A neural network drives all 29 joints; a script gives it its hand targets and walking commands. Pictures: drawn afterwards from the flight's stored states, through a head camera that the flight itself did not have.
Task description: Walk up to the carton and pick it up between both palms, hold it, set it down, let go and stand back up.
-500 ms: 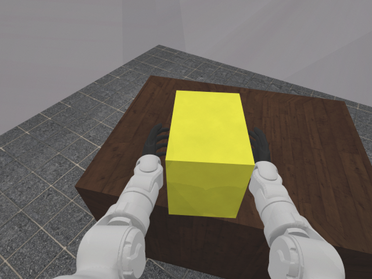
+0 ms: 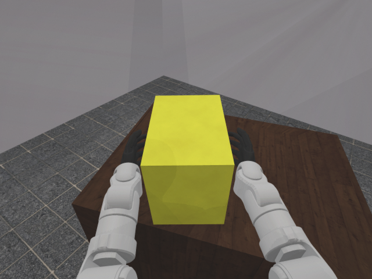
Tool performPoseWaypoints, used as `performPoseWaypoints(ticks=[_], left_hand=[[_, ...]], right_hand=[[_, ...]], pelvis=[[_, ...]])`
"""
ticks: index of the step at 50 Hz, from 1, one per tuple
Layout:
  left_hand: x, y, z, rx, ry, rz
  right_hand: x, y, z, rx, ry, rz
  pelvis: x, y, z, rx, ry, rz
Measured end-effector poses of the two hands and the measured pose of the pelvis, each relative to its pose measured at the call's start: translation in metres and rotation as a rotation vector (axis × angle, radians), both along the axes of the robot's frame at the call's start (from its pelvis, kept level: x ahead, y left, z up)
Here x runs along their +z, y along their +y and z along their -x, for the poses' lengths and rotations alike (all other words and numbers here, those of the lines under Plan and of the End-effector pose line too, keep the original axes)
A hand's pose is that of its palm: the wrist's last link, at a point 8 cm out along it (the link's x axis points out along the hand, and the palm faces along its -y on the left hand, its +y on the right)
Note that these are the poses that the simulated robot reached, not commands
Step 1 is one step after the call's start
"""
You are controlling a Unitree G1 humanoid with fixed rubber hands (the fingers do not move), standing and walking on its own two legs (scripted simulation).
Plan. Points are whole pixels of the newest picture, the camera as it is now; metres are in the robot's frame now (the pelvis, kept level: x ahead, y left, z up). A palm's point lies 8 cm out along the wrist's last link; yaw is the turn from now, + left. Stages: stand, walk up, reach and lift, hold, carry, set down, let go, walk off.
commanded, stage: reach and lift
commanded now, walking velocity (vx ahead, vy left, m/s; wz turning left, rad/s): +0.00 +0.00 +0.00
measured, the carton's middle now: (188, 156) +0.40 -0.01 +0.10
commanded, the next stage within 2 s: hold in 1.42 s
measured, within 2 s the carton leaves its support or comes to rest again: neither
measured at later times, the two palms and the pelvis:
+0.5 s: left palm (131, 158) +0.35 +0.12 +0.15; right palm (250, 168) +0.32 -0.14 +0.13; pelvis -0.03 +0.02 +0.00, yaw -3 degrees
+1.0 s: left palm (128, 153) +0.35 +0.12 +0.16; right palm (249, 162) +0.33 -0.13 +0.14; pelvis -0.02 +0.01 +0.00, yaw +0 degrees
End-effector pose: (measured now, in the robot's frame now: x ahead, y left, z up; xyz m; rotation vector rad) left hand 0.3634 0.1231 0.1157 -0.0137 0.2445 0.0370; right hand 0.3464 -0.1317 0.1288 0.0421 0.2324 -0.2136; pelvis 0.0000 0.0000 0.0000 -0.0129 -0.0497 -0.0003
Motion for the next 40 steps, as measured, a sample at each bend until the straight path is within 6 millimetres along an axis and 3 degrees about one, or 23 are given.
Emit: performPoseWaypoints(ticks=[7,12,21,31,40], left_hand=[[-0.01,0.015,0.008,-0.011,0.039,-0.069],[0.001,0.003,0.007,-0.033,0.001,-0.097],[0.025,-0.014,0.009,-0.047,-0.011,-0.109],[0.038,0.013,0.025,0.049,-0.017,-0.083],[0.029,0.02,0.02,0.041,0.004,-0.07]], right_hand=[[-0.018,0.014,0.009,0.007,0.042,0.019],[-0.021,0.004,0.017,-0.016,0.001,0.002],[-0.006,-0.012,0.025,-0.033,-0.011,-0.002],[0.016,0.013,0.014,0.06,-0.023,-0.002],[0.008,0.019,0.011,0.05,0.001,0.01]], pelvis=[[0.0,0.008,0.009,0.023,0.011,0.015],[-0.001,0.016,0.017,0.015,0.053,0.03],[0.0,0.02,0.025,-0.048,0.039,0.014],[0.001,0.011,0.027,-0.037,-0.022,0.003],[0.001,0.006,0.026,0.016,-0.024,0.007]])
